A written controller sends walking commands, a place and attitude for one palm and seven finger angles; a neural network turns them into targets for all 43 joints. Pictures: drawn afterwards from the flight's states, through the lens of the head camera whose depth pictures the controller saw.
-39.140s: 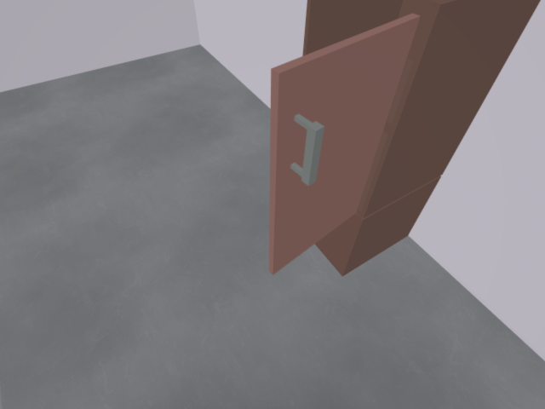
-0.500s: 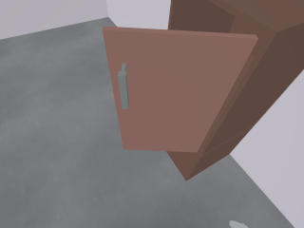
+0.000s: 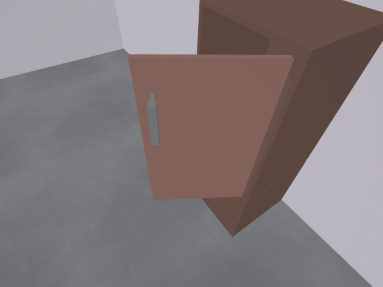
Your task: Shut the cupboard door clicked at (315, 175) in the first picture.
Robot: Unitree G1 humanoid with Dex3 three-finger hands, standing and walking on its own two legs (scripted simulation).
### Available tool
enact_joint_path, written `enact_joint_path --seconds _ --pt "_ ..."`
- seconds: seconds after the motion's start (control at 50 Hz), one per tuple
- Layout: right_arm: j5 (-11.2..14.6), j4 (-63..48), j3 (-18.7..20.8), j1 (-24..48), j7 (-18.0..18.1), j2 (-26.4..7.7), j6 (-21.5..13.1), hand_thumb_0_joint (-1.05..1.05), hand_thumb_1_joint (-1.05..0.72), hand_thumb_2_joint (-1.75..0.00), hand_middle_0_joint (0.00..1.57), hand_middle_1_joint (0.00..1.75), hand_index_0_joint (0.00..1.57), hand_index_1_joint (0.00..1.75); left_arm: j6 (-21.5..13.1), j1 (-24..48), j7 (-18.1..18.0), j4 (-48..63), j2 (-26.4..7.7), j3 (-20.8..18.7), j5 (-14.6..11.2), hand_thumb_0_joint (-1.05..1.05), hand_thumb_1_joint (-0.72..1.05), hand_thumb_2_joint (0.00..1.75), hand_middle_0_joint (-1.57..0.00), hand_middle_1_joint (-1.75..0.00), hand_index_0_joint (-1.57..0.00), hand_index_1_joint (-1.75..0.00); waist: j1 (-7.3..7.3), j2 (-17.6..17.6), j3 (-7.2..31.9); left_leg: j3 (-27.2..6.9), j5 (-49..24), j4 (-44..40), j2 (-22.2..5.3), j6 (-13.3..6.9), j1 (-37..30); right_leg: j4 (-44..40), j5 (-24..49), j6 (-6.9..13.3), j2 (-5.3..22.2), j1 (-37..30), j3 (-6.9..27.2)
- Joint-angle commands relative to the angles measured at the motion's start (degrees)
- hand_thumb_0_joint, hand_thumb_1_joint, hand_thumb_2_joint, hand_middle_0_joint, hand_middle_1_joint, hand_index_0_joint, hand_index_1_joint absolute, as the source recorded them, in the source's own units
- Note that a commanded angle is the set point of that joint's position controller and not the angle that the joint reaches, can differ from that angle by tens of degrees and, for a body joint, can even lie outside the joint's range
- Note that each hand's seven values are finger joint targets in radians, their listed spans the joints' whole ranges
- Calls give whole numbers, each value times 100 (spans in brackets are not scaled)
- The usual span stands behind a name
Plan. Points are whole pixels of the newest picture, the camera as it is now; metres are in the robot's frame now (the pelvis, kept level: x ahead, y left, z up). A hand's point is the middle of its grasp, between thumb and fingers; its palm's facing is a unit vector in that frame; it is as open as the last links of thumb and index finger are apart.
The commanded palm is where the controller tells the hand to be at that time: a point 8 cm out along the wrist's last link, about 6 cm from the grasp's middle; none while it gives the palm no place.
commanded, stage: come to a stop and stand still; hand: left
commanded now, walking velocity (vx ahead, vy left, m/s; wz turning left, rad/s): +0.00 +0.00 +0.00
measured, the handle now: (154, 120) +0.47 +0.12 +0.09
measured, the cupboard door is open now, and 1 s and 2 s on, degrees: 58 58 58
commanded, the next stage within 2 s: look again from close up in 0.24 s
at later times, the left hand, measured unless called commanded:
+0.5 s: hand out of the picture -0.03 +0.16 -0.18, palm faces +0.01 -0.98 -0.18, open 7.4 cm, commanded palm none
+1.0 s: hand out of the picture -0.05 +0.19 -0.18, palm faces +0.03 -0.98 -0.19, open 7.4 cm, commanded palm none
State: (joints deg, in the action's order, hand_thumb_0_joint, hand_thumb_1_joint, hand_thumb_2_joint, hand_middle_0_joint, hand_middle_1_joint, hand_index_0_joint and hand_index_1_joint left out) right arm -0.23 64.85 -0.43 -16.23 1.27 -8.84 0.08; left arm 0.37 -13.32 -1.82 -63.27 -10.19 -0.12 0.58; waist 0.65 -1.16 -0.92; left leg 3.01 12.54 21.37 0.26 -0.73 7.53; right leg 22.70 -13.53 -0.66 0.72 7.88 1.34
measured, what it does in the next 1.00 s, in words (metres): stands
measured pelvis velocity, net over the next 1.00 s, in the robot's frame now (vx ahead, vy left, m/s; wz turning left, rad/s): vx -0.03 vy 0.01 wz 0.03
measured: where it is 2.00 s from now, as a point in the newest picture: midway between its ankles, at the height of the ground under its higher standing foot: outside the picture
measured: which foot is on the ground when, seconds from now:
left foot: down 0.00-1.00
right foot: down 0.00-1.00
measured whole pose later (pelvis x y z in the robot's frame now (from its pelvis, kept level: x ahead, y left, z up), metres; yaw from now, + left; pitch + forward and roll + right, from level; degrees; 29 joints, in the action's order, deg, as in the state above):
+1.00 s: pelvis -0.03 +0.01 -0.01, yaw +2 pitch -1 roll +0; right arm -0.8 61.6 -0.4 -16.9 0.6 -10.0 -0.7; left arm -0.6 -19.4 -1.7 -61.3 -10.9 1.0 1.0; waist 0.4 -1.6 0.1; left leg 1.6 12.0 26.7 1.0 -1.6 13.6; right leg 26.8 -12.9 -1.2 1.6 12.6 0.0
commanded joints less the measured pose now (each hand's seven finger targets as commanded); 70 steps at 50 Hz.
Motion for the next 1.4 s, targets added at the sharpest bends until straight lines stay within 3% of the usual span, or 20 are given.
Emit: enact_joint_path --seconds 0.0,0.3,0.32,0.34,0.36,0.38,0.4,0.44,0.5,0.54,0.58,0.74,0.9,0.94,1.02,1.14,1.22,1.28,1.34,1.38 --pt "-30 -122 115 -214 39 -566 -64 0 -90 -90 20 30 20 30 -45 -341 -17 73 -472 -82 -12 0 90 90 -20 -30 -20 -30 -92 145 -561 -538 14 -608 -512 15 387 -549 152 216 436 302 489" --pt "-14 -23 124 -521 88 -451 -106 0 -90 -90 20 30 20 30 -99 -612 -29 -90 -267 -59 -12 0 90 90 -20 -30 -20 -30 -47 156 -352 -519 -268 -497 -568 -2 203 -528 438 219 405 311 455" --pt "-2 -423 75 120 -5 -602 -258 0 -90 -90 20 30 20 30 -324 -940 -251 -163 -458 16 108 0 90 90 -20 -30 -20 -30 -240 481 -442 -268 -1223 793 -654 117 628 -221 2418 201 773 364 459" --pt "-2 -631 41 71 0 -460 -293 0 -90 -90 20 30 20 30 -431 -1043 -234 -128 -711 -36 56 0 90 90 -20 -30 -20 -30 -23 495 -137 -317 -1416 653 -406 141 435 107 4498 296 926 140 521" --pt "-29 -562 92 -490 37 -293 -313 0 -90 -90 20 30 20 30 -395 -1013 -195 24 -666 -53 32 0 90 90 -20 -30 -20 -30 71 463 425 -320 -945 472 -363 61 268 438 4083 341 885 -257 499" --pt "-26 -526 98 -566 63 -361 -318 0 -90 -90 20 30 20 30 -373 -982 -187 9 -530 7 -10 0 90 90 -20 -30 -20 -30 39 277 823 -414 -1164 569 -484 18 145 448 3381 344 787 -338 434" --pt "-8 -502 109 -548 74 -441 -283 0 -90 -90 20 30 20 30 -356 -903 -165 20 -447 28 -19 0 90 90 -20 -30 -20 -30 64 16 909 -504 -1129 513 -554 -6 99 375 2540 325 685 -298 392" --pt "-27 -593 149 -378 59 -515 -252 0 -90 -90 20 30 20 30 -283 -785 -141 121 -403 29 16 0 90 90 -20 -30 -20 -30 9 50 320 -565 -915 380 -590 -49 330 224 1252 300 533 154 360" --pt "-38 -679 159 -210 17 -568 -171 0 -90 -90 20 30 20 30 -208 -750 -99 208 -369 47 34 0 90 90 -20 -30 -20 -30 -16 -17 -536 -728 291 34 -511 -74 817 -27 -331 287 432 805 437" --pt "-57 -738 193 -206 -18 -605 -125 0 -90 -90 20 30 20 30 -185 -756 -85 275 -422 35 71 0 90 90 -20 -30 -20 -30 -9 12 -866 -782 867 -145 -478 -89 1057 -105 -826 285 388 1093 432" --pt "-72 -778 215 -205 -33 -714 -115 0 -90 -90 20 30 20 30 -166 -792 -72 354 -453 15 77 0 90 90 -20 -30 -20 -30 -2 51 -864 -861 1191 -272 -479 -102 1157 -59 -978 272 345 1147 430" --pt "-62 -842 209 -121 -31 -810 -178 0 -90 -90 20 30 20 30 -183 -853 -42 525 -569 -20 63 0 90 90 -20 -30 -20 -30 -60 110 -356 -931 944 -325 -524 -161 1004 -41 -399 263 375 758 395" --pt "-51 -624 134 -134 -39 -725 -202 0 -90 -90 20 30 20 30 -197 -858 -27 417 -517 20 31 0 90 90 -20 -30 -20 -30 -59 138 -182 -854 539 -277 -533 -106 841 -117 -102 216 448 538 332" --pt "-66 -566 138 -176 -40 -707 -157 0 -90 -90 20 30 20 30 -161 -942 -20 350 -466 23 49 0 90 90 -20 -30 -20 -30 -66 45 -280 -957 1119 -355 -585 -139 990 -55 -544 194 398 531 189" --pt "-102 -543 202 -165 -30 -834 -98 0 -90 -90 20 30 20 30 -103 -1045 15 328 -439 -12 91 0 90 90 -20 -30 -20 -30 -78 350 -538 -1248 1934 -595 -708 -243 1347 214 -963 180 278 645 -55" --pt "-102 -520 280 -281 33 -817 -98 0 -90 -90 20 30 20 30 -90 -1235 67 330 -353 -55 122 0 90 90 -20 -30 -20 -30 -105 404 -599 -1360 1614 -495 -866 -382 1313 352 -514 235 227 664 -215" --pt "-94 -510 288 -365 81 -703 -134 0 -90 -90 20 30 20 30 -100 -1378 82 342 -345 -112 103 0 90 90 -20 -30 -20 -30 -88 181 -412 -975 635 105 -742 -337 1121 205 -144 320 347 594 21" --pt "-92 -510 268 -353 128 -538 -165 0 -90 -90 20 30 20 30 -98 -1523 87 342 -449 -181 99 0 90 90 -20 -30 -20 -30 -92 -339 -154 -354 -7 906 -474 -205 1106 46 607 454 564 334 346" --pt "-98 -533 239 -281 159 -298 -160 0 -90 -90 20 30 20 30 -68 -1672 69 318 -574 -263 114 0 90 90 -20 -30 -20 -30 -145 -1002 -140 180 721 1725 -128 -66 1564 -150 1554 779 957 -29 798" --pt "-88 -559 241 -82 181 -266 -166 0 -90 -90 20 30 20 30 -26 -1628 47 373 -511 -289 135 0 90 90 -20 -30 -20 -30 -177 -838 -231 187 1174 1789 -181 -45 1712 -13 2350 1019 1028 -156 840"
